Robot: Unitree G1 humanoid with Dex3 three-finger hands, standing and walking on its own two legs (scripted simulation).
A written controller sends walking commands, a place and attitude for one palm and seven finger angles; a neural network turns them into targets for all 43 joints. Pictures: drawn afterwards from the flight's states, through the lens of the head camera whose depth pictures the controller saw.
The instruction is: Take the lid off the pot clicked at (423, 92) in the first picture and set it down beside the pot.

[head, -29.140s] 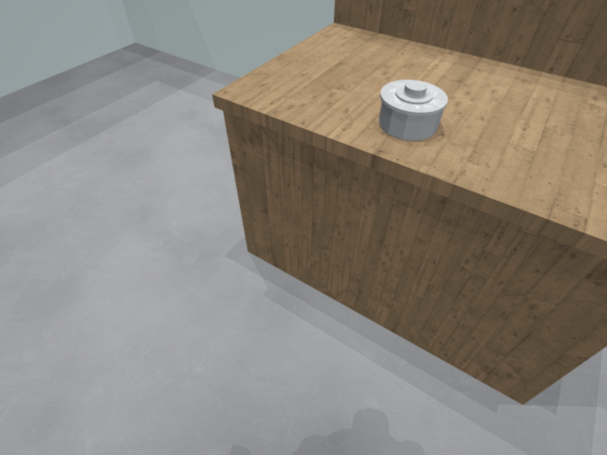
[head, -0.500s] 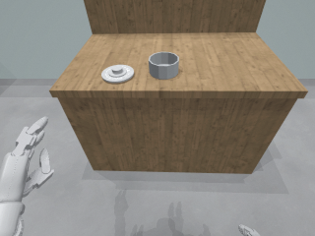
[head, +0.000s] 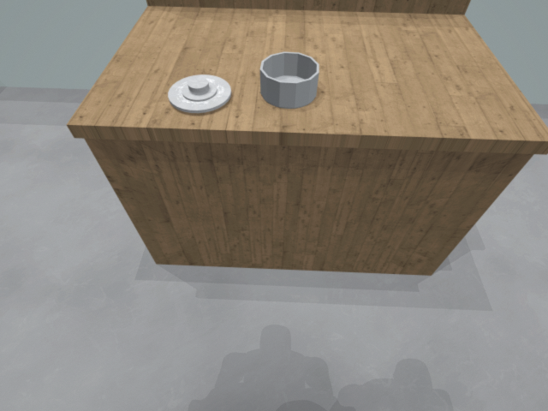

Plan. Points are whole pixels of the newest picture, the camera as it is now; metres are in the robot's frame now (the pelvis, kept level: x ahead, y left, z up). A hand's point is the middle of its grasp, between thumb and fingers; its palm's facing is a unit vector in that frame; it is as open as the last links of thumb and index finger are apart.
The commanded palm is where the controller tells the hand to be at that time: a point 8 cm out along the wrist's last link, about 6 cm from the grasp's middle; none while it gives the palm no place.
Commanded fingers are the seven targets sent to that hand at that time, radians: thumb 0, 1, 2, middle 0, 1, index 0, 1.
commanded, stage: let the arm hang, fingers relaxed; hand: left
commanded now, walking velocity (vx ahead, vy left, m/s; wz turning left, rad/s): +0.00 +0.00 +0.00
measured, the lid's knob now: (198, 84) +0.82 +0.23 +0.01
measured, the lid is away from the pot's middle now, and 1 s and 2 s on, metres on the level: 0.23 0.23 0.23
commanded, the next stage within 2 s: look to check the result in 0.52 s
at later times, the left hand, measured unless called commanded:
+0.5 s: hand out of the picture +0.02 +0.17 -0.17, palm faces +0.01 -0.98 -0.21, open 7.3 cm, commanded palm none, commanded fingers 0.00 0.90 0.90 -0.20 -0.30 -0.20 -0.30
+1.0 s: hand out of the picture +0.00 +0.15 -0.17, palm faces +0.02 -0.98 -0.18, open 7.3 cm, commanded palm none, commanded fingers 0.00 0.90 0.90 -0.20 -0.30 -0.20 -0.30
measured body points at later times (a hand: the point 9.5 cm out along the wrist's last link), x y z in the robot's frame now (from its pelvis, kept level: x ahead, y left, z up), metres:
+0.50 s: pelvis +0.00 -0.01 +0.01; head +0.02 -0.01 +0.45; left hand +0.02 +0.22 -0.15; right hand -0.03 -0.21 -0.16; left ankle -0.02 +0.11 -0.73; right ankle -0.04 -0.12 -0.73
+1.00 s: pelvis +0.01 -0.01 +0.01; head +0.03 -0.01 +0.46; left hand +0.00 +0.20 -0.16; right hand -0.02 -0.21 -0.16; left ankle -0.02 +0.11 -0.73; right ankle -0.04 -0.12 -0.73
